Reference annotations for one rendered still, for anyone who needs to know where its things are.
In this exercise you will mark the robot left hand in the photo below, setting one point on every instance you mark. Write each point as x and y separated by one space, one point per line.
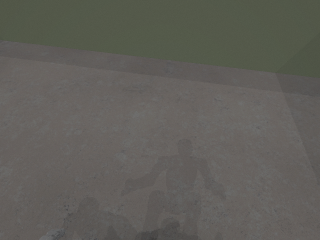
54 234

